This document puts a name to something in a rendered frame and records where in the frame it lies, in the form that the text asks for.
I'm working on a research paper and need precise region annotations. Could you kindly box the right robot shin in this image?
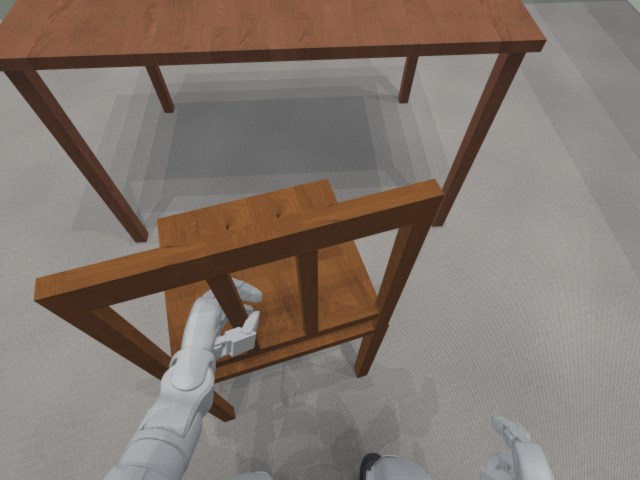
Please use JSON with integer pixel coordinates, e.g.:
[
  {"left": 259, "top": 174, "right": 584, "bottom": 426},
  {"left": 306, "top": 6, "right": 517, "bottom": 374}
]
[{"left": 373, "top": 455, "right": 399, "bottom": 467}]

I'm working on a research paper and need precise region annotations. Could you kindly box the robot left forearm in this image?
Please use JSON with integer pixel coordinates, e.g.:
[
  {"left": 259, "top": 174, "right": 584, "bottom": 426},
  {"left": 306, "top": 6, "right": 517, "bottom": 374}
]
[{"left": 102, "top": 347, "right": 216, "bottom": 480}]

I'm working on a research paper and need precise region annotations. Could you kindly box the table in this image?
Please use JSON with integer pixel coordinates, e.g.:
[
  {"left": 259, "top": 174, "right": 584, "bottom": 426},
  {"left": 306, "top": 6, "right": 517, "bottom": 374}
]
[{"left": 0, "top": 0, "right": 547, "bottom": 243}]

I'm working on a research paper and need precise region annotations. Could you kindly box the robot right thigh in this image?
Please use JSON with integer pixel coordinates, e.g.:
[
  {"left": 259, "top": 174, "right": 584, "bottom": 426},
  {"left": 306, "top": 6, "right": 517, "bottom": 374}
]
[{"left": 366, "top": 458, "right": 432, "bottom": 480}]

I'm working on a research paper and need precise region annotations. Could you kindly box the robot right hand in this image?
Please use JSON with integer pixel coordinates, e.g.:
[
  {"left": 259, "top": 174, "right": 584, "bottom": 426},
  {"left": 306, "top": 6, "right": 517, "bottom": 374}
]
[{"left": 480, "top": 415, "right": 555, "bottom": 480}]

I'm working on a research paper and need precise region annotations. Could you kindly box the robot left hand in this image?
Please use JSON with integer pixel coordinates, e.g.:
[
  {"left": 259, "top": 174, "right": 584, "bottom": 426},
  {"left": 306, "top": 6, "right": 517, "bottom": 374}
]
[{"left": 181, "top": 278, "right": 263, "bottom": 360}]

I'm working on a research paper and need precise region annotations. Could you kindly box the chair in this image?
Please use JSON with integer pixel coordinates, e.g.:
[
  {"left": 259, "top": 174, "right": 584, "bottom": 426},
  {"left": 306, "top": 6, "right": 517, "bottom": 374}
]
[{"left": 34, "top": 178, "right": 445, "bottom": 422}]

